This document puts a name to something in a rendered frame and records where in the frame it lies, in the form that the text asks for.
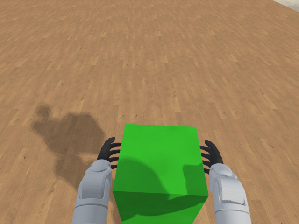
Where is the robot left forearm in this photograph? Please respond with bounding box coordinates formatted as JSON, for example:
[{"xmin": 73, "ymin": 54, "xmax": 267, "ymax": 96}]
[{"xmin": 72, "ymin": 159, "xmax": 112, "ymax": 224}]

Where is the carton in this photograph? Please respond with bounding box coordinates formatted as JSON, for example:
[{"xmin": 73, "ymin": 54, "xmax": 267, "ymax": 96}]
[{"xmin": 113, "ymin": 124, "xmax": 209, "ymax": 224}]

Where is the right robot hand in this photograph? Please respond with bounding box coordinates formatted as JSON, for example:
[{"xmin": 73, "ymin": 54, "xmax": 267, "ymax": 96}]
[{"xmin": 200, "ymin": 140, "xmax": 224, "ymax": 174}]

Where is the left robot hand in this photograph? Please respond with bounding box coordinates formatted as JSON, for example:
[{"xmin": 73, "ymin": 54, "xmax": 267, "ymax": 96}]
[{"xmin": 97, "ymin": 137, "xmax": 121, "ymax": 169}]

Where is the robot right forearm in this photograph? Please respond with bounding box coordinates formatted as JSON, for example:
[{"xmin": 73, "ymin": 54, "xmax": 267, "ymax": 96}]
[{"xmin": 209, "ymin": 163, "xmax": 252, "ymax": 224}]

